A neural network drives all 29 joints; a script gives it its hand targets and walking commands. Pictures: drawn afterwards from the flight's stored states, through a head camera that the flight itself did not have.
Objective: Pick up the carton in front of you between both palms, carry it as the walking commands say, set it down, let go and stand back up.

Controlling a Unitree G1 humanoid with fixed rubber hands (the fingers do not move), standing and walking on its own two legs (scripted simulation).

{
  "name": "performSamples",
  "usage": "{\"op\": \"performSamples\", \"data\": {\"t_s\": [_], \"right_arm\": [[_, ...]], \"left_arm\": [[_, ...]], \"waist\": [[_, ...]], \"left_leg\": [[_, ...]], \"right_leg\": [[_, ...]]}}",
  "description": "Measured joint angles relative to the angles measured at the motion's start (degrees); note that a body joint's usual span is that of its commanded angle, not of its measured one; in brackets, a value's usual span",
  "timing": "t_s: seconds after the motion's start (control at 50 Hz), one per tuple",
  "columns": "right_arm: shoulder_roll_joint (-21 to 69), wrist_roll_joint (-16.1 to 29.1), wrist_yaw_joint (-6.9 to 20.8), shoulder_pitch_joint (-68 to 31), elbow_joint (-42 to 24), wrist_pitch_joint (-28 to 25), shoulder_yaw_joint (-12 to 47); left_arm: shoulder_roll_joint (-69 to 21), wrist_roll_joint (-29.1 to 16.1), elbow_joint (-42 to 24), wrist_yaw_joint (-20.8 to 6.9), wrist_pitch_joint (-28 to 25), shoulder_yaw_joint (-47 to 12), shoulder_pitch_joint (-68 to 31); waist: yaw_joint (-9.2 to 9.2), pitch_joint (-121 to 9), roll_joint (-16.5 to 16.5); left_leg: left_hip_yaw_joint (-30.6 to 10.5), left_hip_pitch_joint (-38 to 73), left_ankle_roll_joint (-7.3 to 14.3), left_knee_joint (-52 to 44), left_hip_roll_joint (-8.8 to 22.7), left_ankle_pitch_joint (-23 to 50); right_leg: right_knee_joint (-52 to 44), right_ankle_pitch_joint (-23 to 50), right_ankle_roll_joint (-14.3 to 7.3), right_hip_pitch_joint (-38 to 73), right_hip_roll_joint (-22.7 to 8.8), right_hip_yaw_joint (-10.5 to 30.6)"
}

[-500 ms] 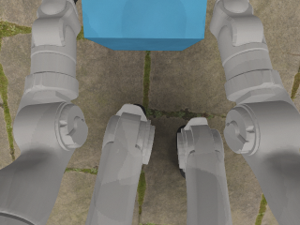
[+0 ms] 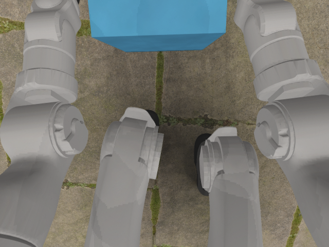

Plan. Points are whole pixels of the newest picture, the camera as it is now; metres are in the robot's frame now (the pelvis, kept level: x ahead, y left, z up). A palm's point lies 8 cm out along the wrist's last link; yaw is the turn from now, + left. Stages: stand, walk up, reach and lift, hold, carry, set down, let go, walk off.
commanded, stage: set down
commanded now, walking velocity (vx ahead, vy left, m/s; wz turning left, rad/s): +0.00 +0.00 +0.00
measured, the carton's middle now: out of the picture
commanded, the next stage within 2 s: let go in 1.92 s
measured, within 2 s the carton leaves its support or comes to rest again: neither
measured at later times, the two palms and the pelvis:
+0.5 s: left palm out of the picture +0.51 +0.28 -0.18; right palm out of the picture +0.57 -0.03 -0.18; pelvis -0.01 +0.00 -0.01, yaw +0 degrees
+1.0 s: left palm out of the picture +0.52 +0.32 -0.16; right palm out of the picture +0.59 -0.05 -0.17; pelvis +0.00 +0.01 -0.01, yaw +1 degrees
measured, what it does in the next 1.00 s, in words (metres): stands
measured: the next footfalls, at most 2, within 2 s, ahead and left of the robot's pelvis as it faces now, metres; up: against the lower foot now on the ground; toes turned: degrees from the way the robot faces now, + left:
none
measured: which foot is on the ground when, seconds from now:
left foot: down 0.00-1.00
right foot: down 0.00-1.00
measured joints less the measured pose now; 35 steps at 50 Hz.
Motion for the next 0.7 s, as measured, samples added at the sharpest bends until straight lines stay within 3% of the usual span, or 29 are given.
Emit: {"op": "performSamples", "data": {"t_s": [0.3, 0.46, 0.62, 0.7], "right_arm": [[-0.5, -3.0, 5.1, -2.5, 1.6, -0.5, -4.2], [-0.1, -4.3, 7.1, -3.0, 1.5, -1.3, -5.4], [-1.3, -3.6, 7.1, -1.6, 1.0, -3.2, -2.6], [-3.3, -0.6, 5.1, -2.0, 2.7, -4.1, 0.6]], "left_arm": [[1.3, 2.9, 1.2, -4.9, -0.8, 2.9, -2.1], [1.6, 3.9, 1.8, -5.9, -1.7, 5.3, -2.7], [1.6, 2.9, 5.6, -4.6, -5.2, 4.9, -3.2], [3.6, -0.9, 11.7, -1.0, -8.6, 1.6, -4.0]], "waist": [[-0.15, 3.4, -0.1], [-0.72, 4.8, 0.2], [-0.4, 4.9, 0.9], [-0.57, 4.9, 1.5]], "left_leg": [[0.3, 0.8, 0.3, 1.4, 0.9, 0.5], [0.6, 1.0, 0.6, 2.4, 1.1, 0.3], [0.9, 0.7, 1.1, 3.4, 1.3, -0.5], [1.3, 0.4, 1.6, 3.5, 1.4, -0.9]], "right_leg": [[1.6, 0.7, -0.8, 0.5, -1.2, -0.8], [2.7, 0.3, -1.0, 0.8, -1.9, -1.1], [3.5, -0.7, -0.7, 0.8, -2.4, -1.1], [3.5, -1.4, -0.5, 0.9, -3.0, -0.9]]}}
